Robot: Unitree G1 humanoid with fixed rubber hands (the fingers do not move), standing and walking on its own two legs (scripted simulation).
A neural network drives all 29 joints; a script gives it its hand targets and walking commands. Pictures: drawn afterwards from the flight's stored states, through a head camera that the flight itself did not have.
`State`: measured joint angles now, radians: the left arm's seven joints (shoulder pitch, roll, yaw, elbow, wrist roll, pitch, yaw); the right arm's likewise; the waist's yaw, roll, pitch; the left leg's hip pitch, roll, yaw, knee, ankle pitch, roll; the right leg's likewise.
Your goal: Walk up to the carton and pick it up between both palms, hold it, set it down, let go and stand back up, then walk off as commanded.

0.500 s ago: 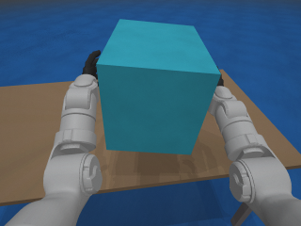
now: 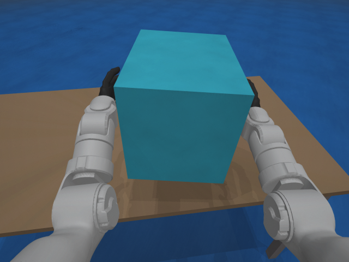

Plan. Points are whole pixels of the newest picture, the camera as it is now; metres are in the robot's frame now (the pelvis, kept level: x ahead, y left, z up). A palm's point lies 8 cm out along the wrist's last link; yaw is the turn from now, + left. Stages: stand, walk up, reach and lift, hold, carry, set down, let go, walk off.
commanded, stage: set down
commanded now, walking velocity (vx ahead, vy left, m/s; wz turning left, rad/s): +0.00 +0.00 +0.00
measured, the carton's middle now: (179, 102) +0.47 -0.01 +0.16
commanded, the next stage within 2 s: none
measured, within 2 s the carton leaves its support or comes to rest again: neither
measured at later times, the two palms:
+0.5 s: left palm (114, 108) +0.43 +0.15 +0.18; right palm (249, 119) +0.39 -0.17 +0.15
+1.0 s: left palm (116, 111) +0.44 +0.15 +0.16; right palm (245, 123) +0.40 -0.17 +0.13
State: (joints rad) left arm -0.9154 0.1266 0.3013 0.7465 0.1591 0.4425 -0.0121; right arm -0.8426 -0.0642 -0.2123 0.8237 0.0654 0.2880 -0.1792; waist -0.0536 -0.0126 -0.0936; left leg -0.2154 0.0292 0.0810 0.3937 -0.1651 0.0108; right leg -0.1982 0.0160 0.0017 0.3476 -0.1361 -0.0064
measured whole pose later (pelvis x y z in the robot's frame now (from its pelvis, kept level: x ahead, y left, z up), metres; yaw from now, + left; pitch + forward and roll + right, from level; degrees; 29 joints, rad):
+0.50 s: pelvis +0.00 +0.00 +0.00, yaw +0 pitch +0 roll -1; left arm -0.92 0.13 0.30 0.90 0.14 0.29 -0.02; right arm -0.79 -0.02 -0.30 0.82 -0.03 0.21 -0.17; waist -0.05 -0.01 -0.07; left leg -0.22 0.03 0.08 0.39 -0.17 0.01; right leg -0.20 0.02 0.00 0.35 -0.14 -0.01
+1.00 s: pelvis +0.02 +0.00 +0.00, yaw +0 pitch +0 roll -1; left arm -0.95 0.15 0.30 1.04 0.13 0.19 -0.04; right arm -0.77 0.04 -0.39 0.82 -0.12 0.17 -0.16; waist -0.05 -0.02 -0.06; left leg -0.22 0.03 0.08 0.39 -0.19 0.01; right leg -0.20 0.02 0.00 0.35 -0.15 0.00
